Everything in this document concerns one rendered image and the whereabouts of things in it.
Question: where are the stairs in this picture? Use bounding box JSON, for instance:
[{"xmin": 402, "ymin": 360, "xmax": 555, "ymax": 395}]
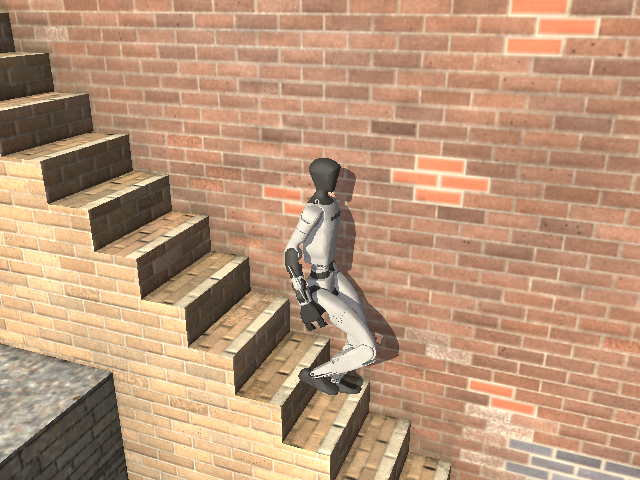
[{"xmin": 0, "ymin": 12, "xmax": 452, "ymax": 480}]

